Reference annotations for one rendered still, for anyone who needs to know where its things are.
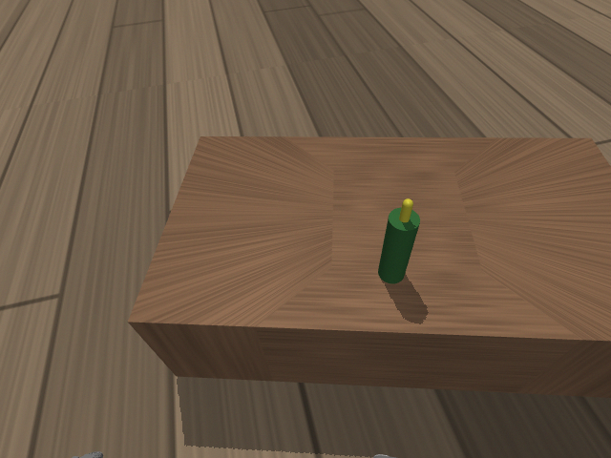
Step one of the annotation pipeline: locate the bottle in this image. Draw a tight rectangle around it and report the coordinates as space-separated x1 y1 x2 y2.
378 198 420 283

